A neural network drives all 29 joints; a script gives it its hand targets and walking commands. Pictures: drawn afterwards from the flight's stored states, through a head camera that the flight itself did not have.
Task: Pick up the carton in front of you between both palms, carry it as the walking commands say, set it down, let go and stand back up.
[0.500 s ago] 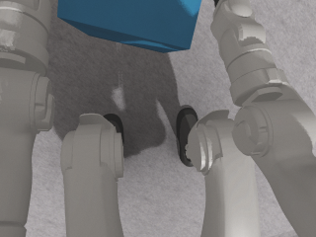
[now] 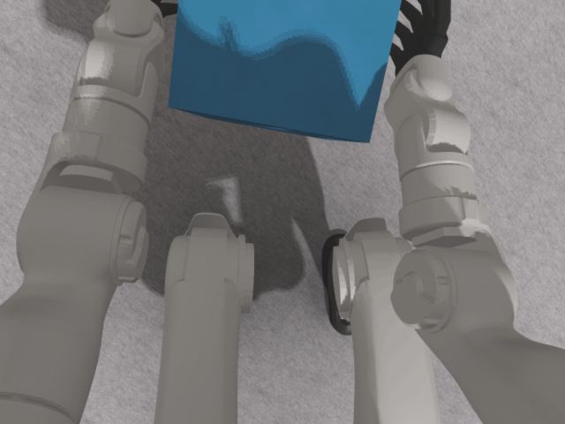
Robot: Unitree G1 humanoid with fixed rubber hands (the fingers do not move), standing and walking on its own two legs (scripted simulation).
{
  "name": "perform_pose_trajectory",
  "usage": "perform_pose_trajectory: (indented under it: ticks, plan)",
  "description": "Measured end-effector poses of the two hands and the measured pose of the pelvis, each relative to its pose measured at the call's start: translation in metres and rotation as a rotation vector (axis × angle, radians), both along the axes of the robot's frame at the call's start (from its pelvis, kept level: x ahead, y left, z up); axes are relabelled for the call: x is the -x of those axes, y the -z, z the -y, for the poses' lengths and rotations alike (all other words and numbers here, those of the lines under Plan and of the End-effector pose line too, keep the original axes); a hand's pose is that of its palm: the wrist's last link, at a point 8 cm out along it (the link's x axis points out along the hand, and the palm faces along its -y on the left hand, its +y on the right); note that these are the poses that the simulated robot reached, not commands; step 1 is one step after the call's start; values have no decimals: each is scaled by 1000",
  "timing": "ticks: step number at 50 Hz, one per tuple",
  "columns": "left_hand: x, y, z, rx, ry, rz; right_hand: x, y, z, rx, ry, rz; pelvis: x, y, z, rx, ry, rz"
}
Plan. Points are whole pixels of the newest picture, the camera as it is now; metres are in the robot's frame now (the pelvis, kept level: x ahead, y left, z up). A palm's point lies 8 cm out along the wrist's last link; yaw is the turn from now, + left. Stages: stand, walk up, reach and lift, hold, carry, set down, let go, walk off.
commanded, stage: reach and lift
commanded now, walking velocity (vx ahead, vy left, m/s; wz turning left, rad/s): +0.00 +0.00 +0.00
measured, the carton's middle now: (282, 51) +0.53 +0.04 -0.21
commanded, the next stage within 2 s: none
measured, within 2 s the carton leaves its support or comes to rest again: neither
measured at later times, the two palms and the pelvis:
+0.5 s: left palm out of the picture +0.49 +0.19 +0.05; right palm (562, 32) +0.48 -0.11 +0.06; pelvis -0.01 -0.02 +0.11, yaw +4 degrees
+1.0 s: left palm out of the picture +0.43 +0.18 +0.20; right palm out of the picture +0.45 -0.12 +0.22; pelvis +0.05 -0.01 +0.25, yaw +6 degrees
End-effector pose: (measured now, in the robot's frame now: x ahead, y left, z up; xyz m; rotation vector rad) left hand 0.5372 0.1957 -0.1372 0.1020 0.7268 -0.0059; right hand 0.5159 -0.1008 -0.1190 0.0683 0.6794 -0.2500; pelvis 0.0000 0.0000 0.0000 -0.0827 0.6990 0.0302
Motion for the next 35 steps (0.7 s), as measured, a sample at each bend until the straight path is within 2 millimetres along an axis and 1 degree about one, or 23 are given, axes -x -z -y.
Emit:
perform_pose_trajectory:
  ticks: [3,7,12,16,23,29,35]
  plan:
    - [8,-35,-4,11,-27,17,8,-30,-3,-5,-6,21,3,-12,4,-2,-18,0]
    - [19,-79,-6,18,-64,13,16,-69,-6,-9,-21,19,8,-33,9,-8,-36,-8]
    - [31,-121,-5,6,-81,-5,25,-107,-4,-3,-36,0,12,-60,12,-12,-44,-26]
    - [38,-144,-1,3,-87,-4,30,-130,0,0,-43,0,13,-79,14,-17,-44,-40]
    - [47,-174,4,11,-105,16,33,-164,5,2,-54,20,9,-106,15,-29,-37,-49]
    - [58,-205,5,25,-132,19,37,-198,6,1,-69,24,-2,-132,15,-37,-40,-30]
    - [71,-243,6,37,-153,13,45,-237,7,2,-83,19,-16,-163,14,-39,-48,11]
